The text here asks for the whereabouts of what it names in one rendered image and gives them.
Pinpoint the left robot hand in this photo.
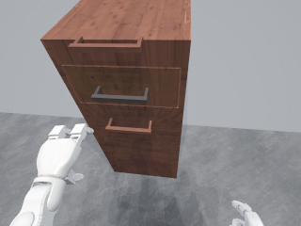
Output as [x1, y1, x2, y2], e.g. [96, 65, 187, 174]
[37, 123, 94, 185]

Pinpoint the handle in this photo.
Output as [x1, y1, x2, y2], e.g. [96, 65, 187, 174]
[105, 125, 151, 135]
[90, 86, 149, 104]
[68, 43, 142, 54]

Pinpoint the cabinet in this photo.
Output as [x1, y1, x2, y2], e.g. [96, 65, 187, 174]
[40, 0, 191, 179]

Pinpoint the left robot forearm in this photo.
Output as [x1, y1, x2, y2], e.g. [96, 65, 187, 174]
[9, 175, 67, 226]

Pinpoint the drawer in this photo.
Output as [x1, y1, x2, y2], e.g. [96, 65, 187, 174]
[62, 64, 180, 107]

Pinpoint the right robot hand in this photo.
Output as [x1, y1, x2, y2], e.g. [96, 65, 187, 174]
[230, 201, 264, 226]

